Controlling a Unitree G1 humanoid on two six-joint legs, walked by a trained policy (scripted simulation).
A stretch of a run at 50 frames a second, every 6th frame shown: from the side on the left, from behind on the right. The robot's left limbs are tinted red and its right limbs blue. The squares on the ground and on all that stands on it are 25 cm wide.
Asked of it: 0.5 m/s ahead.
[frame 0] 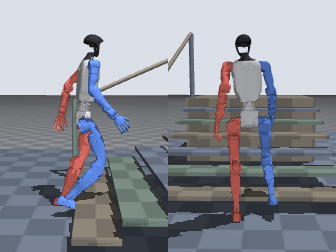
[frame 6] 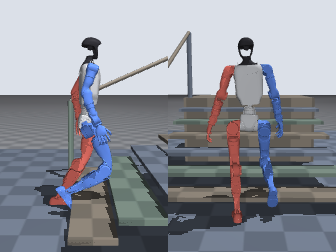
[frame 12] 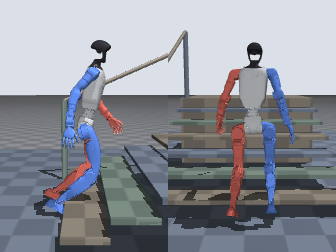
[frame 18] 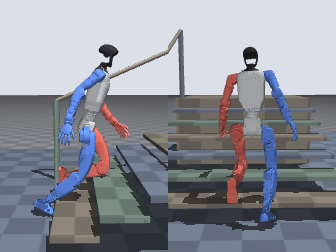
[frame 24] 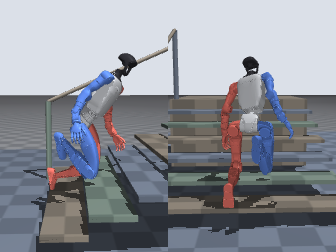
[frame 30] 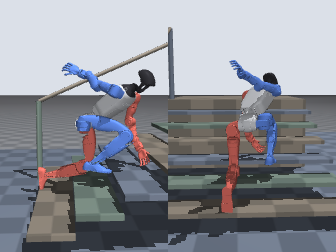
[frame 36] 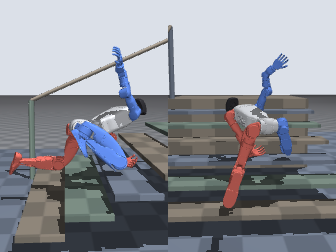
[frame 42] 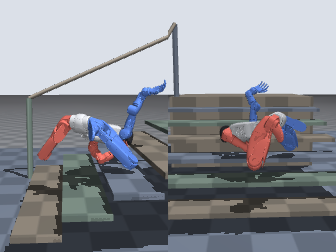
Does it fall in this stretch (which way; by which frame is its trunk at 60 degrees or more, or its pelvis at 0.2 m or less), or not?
yes: goes over forward and to its left; its trunk at 60 degrees or more by frame 36
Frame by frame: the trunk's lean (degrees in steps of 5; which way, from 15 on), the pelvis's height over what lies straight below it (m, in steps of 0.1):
0: 10, 0.7
6: 5, 0.6
12: 10, 0.6
18: 15 forward, 0.6
24: 30 forward, 0.5
30: 55 forward and to its right, 0.5
36: 70 forward and to its left, 0.4
42: 100 forward and to its left, 0.4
